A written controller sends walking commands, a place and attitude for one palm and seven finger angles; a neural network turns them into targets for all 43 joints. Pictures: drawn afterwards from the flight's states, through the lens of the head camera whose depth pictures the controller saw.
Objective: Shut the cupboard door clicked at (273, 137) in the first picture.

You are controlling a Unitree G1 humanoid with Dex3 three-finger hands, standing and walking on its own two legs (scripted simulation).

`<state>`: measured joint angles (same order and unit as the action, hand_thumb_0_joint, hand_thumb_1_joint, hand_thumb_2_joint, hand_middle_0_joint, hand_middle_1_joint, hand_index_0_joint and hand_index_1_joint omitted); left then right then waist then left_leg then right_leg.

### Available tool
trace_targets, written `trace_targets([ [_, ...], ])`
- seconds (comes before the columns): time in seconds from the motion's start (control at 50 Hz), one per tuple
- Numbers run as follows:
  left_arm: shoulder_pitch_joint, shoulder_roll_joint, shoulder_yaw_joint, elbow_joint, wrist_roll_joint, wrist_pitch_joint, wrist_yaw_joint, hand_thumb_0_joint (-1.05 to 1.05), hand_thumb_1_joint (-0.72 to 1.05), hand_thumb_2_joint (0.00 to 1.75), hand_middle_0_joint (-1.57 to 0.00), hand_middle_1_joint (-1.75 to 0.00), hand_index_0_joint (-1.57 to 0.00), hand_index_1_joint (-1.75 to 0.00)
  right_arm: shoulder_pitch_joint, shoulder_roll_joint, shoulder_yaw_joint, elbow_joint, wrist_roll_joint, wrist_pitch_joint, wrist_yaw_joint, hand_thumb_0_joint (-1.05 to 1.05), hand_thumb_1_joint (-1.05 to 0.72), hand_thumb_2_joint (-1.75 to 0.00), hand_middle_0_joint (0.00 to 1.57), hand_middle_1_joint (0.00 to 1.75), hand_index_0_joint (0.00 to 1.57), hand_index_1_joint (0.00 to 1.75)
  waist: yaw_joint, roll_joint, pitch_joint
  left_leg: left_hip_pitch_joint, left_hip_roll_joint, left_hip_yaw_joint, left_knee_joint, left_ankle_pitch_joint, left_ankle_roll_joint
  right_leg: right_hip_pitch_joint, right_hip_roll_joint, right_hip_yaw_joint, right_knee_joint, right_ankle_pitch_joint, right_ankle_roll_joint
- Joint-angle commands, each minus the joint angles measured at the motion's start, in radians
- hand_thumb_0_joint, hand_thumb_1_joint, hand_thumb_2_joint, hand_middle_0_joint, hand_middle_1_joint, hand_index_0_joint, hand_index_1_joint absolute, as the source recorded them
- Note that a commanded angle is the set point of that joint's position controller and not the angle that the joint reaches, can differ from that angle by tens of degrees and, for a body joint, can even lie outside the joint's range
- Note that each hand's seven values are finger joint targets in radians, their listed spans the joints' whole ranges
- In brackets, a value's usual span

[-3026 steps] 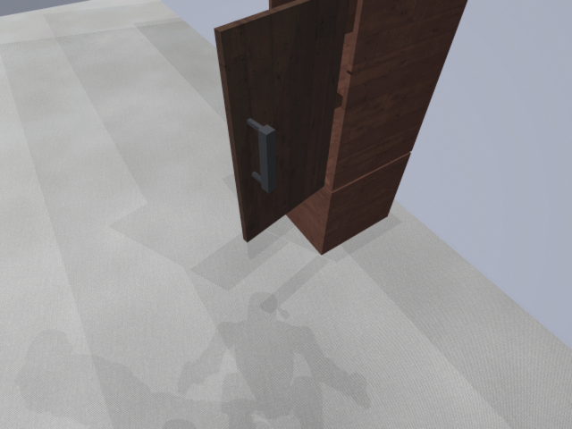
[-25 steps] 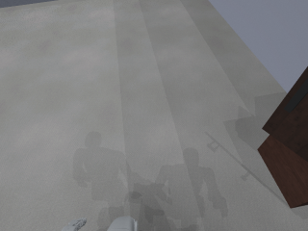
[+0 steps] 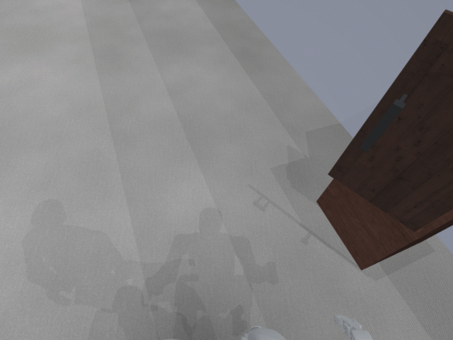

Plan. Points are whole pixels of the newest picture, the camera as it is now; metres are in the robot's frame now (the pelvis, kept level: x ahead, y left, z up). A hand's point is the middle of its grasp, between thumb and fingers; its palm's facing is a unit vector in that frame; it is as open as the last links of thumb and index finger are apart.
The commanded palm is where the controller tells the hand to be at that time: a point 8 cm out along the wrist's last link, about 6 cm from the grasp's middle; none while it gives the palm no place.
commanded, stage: turn to face it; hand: left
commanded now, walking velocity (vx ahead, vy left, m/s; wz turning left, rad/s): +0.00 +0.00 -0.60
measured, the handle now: (383, 123) +0.68 -0.36 -0.02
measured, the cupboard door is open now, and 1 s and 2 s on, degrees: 27 27 27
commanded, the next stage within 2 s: take the last steps up to it in 0.92 s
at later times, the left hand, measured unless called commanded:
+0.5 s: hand (172, 313) +0.17 +0.11 -0.15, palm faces -0.32 -0.90 -0.28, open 7.4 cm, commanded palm none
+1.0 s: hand (152, 320) +0.16 +0.15 -0.18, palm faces -0.42 -0.89 -0.18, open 7.4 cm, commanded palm none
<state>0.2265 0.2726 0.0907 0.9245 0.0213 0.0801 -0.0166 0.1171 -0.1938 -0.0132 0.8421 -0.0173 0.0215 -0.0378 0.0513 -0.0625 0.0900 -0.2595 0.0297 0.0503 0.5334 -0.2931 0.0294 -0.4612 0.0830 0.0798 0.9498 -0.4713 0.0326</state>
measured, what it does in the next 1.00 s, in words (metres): steps on the spot, turning right: right foot, then left foot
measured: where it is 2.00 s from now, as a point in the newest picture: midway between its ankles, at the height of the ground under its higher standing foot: outside the picture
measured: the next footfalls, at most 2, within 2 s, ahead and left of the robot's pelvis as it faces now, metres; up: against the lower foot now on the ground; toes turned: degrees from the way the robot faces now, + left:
right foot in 0.40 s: -0.01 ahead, -0.15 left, +0.00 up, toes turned -20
left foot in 0.86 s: +0.10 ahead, +0.06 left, +0.00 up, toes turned -23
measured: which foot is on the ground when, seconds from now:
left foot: down 0.00-0.40, up 0.42-0.84, down 0.86-1.00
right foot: up 0.00-0.38, down 0.40-0.86, up 0.88-1.00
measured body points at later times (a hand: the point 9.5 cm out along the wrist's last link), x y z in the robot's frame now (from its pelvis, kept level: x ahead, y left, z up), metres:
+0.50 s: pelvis -0.01 -0.04 -0.01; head +0.02 -0.08 +0.44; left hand +0.19 +0.16 -0.13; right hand -0.08 -0.31 -0.17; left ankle -0.01 +0.10 -0.68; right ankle -0.05 -0.14 -0.74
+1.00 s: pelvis +0.02 +0.00 +0.00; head +0.07 +0.02 +0.45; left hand +0.18 +0.20 -0.16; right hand -0.02 -0.26 -0.12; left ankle +0.07 +0.08 -0.74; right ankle -0.08 -0.11 -0.67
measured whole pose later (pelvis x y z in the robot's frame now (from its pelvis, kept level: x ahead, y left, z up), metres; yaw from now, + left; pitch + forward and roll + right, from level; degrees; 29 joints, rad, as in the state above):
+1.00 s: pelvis +0.02 +0.00 +0.00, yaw -29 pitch +0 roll -2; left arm 0.22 0.25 0.08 0.96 0.02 0.08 -0.01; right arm 0.19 -0.17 0.00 0.91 -0.02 0.01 -0.04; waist 0.03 -0.05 0.06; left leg -0.24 0.05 0.09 0.51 -0.28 0.04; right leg -0.41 0.03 0.04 1.00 -0.47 0.03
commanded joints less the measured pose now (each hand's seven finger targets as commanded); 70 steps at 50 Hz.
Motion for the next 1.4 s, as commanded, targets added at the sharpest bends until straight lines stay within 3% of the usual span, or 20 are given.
trace_targets([
  [0.0, -0.002, 0.073, 0.025, -0.081, 0.002, -0.02, -0.016, 0.0, 0.9, 0.9, -0.2, -0.3, -0.2, -0.3, 0.05, -0.196, -0.047, -0.063, -0.01, -0.024, -0.017, 0.0, -0.9, -0.9, 0.2, 0.3, 0.2, 0.3, -0.037, 0.232, -0.113, 0.165, 0.28, -0.115, -0.181, 0.567, 0.081, -0.113, -0.084, -0.038, 0.254, 0.024, 0.034],
  [0.26, -0.142, 0.032, -0.003, -0.119, 0.0, -0.019, -0.025, 0.0, 0.9, 0.9, -0.2, -0.3, -0.2, -0.3, 0.173, -0.23, -0.078, 0.022, -0.013, -0.019, 0.005, 0.0, -0.9, -0.9, 0.2, 0.3, 0.2, 0.3, -0.095, 0.293, -0.106, 0.187, 0.323, 0.02, -0.126, 0.515, 0.095, 0.029, -0.106, -0.165, -0.129, 0.025, 0.014],
  [0.34, -0.01, 0.072, 0.006, -0.088, -0.002, -0.038, -0.017, 0.0, 0.9, 0.9, -0.2, -0.3, -0.2, -0.3, 0.125, -0.247, -0.086, 0.019, -0.002, -0.017, 0.014, 0.0, -0.9, -0.9, 0.2, 0.3, 0.2, 0.3, -0.012, 0.197, -0.166, 0.056, 0.3, 0.099, 0.066, 0.375, 0.004, 0.333, -0.103, -0.159, -0.487, 0.283, -0.033],
  [0.38, 0.112, 0.257, 0.038, -0.052, 0.003, -0.059, 0.011, 0.0, 0.9, 0.9, -0.2, -0.3, -0.2, -0.3, 0.073, -0.127, -0.054, -0.05, 0.005, -0.008, 0.022, 0.0, -0.9, -0.9, 0.2, 0.3, 0.2, 0.3, 0.042, -0.272, -0.167, -0.35, 0.063, 0.142, 0.501, -0.365, -0.109, 0.528, -0.468, 0.331, -0.597, 0.852, -0.194],
  [0.4, 0.117, 0.257, 0.032, -0.054, -0.009, -0.056, 0.022, 0.0, 0.9, 0.9, -0.2, -0.3, -0.2, -0.3, 0.067, -0.163, -0.053, -0.046, 0.006, 0.01, 0.011, 0.0, -0.9, -0.9, 0.2, 0.3, 0.2, 0.3, 0.038, -0.186, -0.172, -0.357, 0.073, -0.005, 0.626, -0.356, -0.101, 0.452, -0.5, 0.322, -0.608, 0.83, -0.255],
  [0.42, 0.056, 0.226, 0.025, -0.073, -0.008, -0.054, 0.026, 0.0, 0.9, 0.9, -0.2, -0.3, -0.2, -0.3, 0.054, -0.143, -0.054, -0.046, 0.006, 0.014, 0.014, 0.0, -0.9, -0.9, 0.2, 0.3, 0.2, 0.3, 0.01, -0.091, -0.104, -0.407, 0.09, -0.046, 0.663, -0.274, -0.098, 0.422, -0.449, 0.24, -0.619, 0.716, -0.247],
  [0.44, 0.007, 0.203, 0.027, -0.085, -0.005, -0.061, 0.034, 0.0, 0.9, 0.9, -0.2, -0.3, -0.2, -0.3, 0.076, -0.144, -0.055, -0.032, 0.002, 0.011, 0.01, 0.0, -0.9, -0.9, 0.2, 0.3, 0.2, 0.3, -0.019, -0.225, -0.13, -0.444, 0.091, -0.049, 0.677, -0.236, -0.109, 0.446, -0.405, 0.272, -0.619, 0.709, -0.221],
  [0.52, -0.068, 0.133, 0.0, -0.109, -0.009, -0.07, 0.029, 0.0, 0.9, 0.9, -0.2, -0.3, -0.2, -0.3, 0.128, -0.15, -0.058, 0.022, -0.002, 0.02, 0.022, 0.0, -0.9, -0.9, 0.2, 0.3, 0.2, 0.3, -0.07, -0.075, -0.145, -0.308, 0.084, -0.042, 0.624, -0.062, -0.13, 0.335, -0.29, 0.096, -0.601, 0.68, -0.186],
  [0.72, 0.004, 0.14, 0.017, -0.071, 0.008, -0.067, 0.029, 0.0, 0.9, 0.9, -0.2, -0.3, -0.2, -0.3, 0.046, -0.119, -0.051, -0.007, 0.007, 0.003, 0.013, 0.0, -0.9, -0.9, 0.2, 0.3, 0.2, 0.3, -0.028, -0.08, -0.133, -0.21, 0.024, -0.032, 0.282, -0.141, -0.114, 0.334, -0.31, 0.246, -0.584, 0.628, -0.246],
  [0.8, -0.04, 0.115, 0.013, -0.066, -0.007, -0.056, 0.03, 0.0, 0.9, 0.9, -0.2, -0.3, -0.2, -0.3, 0.169, -0.125, -0.048, 0.039, 0.013, -0.016, 0.001, 0.0, -0.9, -0.9, 0.2, 0.3, 0.2, 0.3, -0.086, -0.062, -0.164, 0.107, 0.004, -0.019, -0.103, 0.119, -0.092, 0.194, -0.226, 0.208, -0.464, 0.585, -0.145],
  [0.84, 0.013, 0.019, -0.008, -0.078, -0.02, -0.048, 0.022, 0.0, 0.9, 0.9, -0.2, -0.3, -0.2, -0.3, 0.191, -0.261, -0.065, 0.033, -0.005, -0.03, -0.004, 0.0, -0.9, -0.9, 0.2, 0.3, 0.2, 0.3, -0.073, 0.332, -0.181, 0.252, 0.348, -0.35, -0.211, 0.41, 0.048, -0.02, -0.028, 0.005, -0.208, 0.017, -0.036],
  [0.88, -0.016, 0.046, -0.002, -0.067, -0.001, -0.034, 0.024, 0.0, 0.9, 0.9, -0.2, -0.3, -0.2, -0.3, 0.169, -0.228, -0.05, 0.028, -0.017, -0.022, -0.012, 0.0, -0.9, -0.9, 0.2, 0.3, 0.2, 0.3, -0.074, 0.281, -0.113, 0.099, 0.379, -0.321, -0.235, 0.478, 0.126, -0.001, -0.067, 0.006, 0.056, -0.107, -0.017],
  [1.0, 0.013, 0.026, 0.0, -0.017, -0.002, -0.022, 0.006, 0.0, 0.9, 0.9, -0.2, -0.3, -0.2, -0.3, 0.123, -0.17, -0.036, 0.031, -0.009, -0.028, -0.019, 0.0, -0.9, -0.9, 0.2, 0.3, 0.2, 0.3, -0.044, 0.22, -0.118, 0.153, 0.253, -0.103, -0.205, 0.516, 0.102, -0.017, -0.094, -0.043, 0.122, 0.048, 0.013],
  [1.1, -0.073, 0.014, -0.008, -0.036, 0.008, -0.028, -0.016, 0.0, 0.9, 0.9, -0.2, -0.3, -0.2, -0.3, 0.231, -0.195, -0.06, 0.082, -0.019, -0.035, -0.009, 0.0, -0.9, -0.9, 0.2, 0.3, 0.2, 0.3, -0.106, 0.197, -0.107, 0.22, 0.321, -0.18, -0.299, 0.064, 0.119, -0.09, -0.122, -0.079, 0.025, 0.054, 0.004],
  [1.2, -0.149, 0.004, -0.017, -0.049, 0.011, -0.04, -0.034, 0.0, 0.9, 0.9, -0.2, -0.3, -0.2, -0.3, 0.274, -0.209, -0.075, 0.128, -0.024, -0.044, -0.001, 0.0, -0.9, -0.9, 0.2, 0.3, 0.2, 0.3, -0.131, 0.208, -0.057, 0.203, 0.336, -0.166, -0.328, -0.056, 0.111, -0.052, -0.131, -0.114, -0.163, 0.046, -0.013],
  [1.26, -0.126, -0.003, -0.02, -0.033, 0.009, -0.05, -0.039, 0.0, 0.9, 0.9, -0.2, -0.3, -0.2, -0.3, 0.259, -0.219, -0.079, 0.145, -0.024, -0.046, 0.005, 0.0, -0.9, -0.9, 0.2, 0.3, 0.2, 0.3, -0.114, 0.227, -0.067, 0.148, 0.322, -0.131, -0.298, -0.056, 0.098, 0.072, -0.11, -0.147, -0.306, 0.057, -0.029],
  [1.32, 0.036, 0.019, -0.006, 0.033, 0.008, -0.061, -0.033, 0.0, 0.9, 0.9, -0.2, -0.3, -0.2, -0.3, 0.208, -0.201, -0.072, 0.153, -0.018, -0.044, 0.012, 0.0, -0.9, -0.9, 0.2, 0.3, 0.2, 0.3, -0.023, 0.138, -0.08, -0.04, 0.244, -0.029, -0.158, -0.123, 0.038, 0.378, -0.074, -0.178, -0.531, 0.213, -0.047],
  [1.34, 0.115, 0.07, 0.006, 0.063, 0.01, -0.072, -0.022, 0.0, 0.9, 0.9, -0.2, -0.3, -0.2, -0.3, 0.193, -0.16, -0.064, 0.143, -0.009, -0.046, 0.018, 0.0, -0.9, -0.9, 0.2, 0.3, 0.2, 0.3, 0.017, 0.016, -0.092, -0.189, 0.169, 0.054, -0.015, -0.191, -0.001, 0.537, -0.161, -0.07, -0.62, 0.116, -0.081],
  [1.36, 0.201, 0.161, 0.022, 0.092, 0.015, -0.083, -0.003, 0.0, 0.9, 0.9, -0.2, -0.3, -0.2, -0.3, 0.151, -0.074, -0.041, 0.106, 0.0, -0.047, 0.025, 0.0, -0.9, -0.9, 0.2, 0.3, 0.2, 0.3, 0.058, -0.265, -0.091, -0.412, 0.029, 0.16, 0.255, -0.338, -0.05, 0.643, -0.378, 0.259, -0.75, -0.053, -0.182],
  [1.38, 0.214, 0.176, 0.02, 0.095, 0.001, -0.08, 0.011, 0.0, 0.9, 0.9, -0.2, -0.3, -0.2, -0.3, 0.077, -0.114, -0.045, 0.079, -0.008, -0.041, 0.026, 0.0, -0.9, -0.9, 0.2, 0.3, 0.2, 0.3, 0.074, -0.186, -0.028, -0.454, 0.044, 0.048, 0.442, -0.343, -0.037, 0.506, -0.467, 0.363, -0.828, -0.138, -0.252],
])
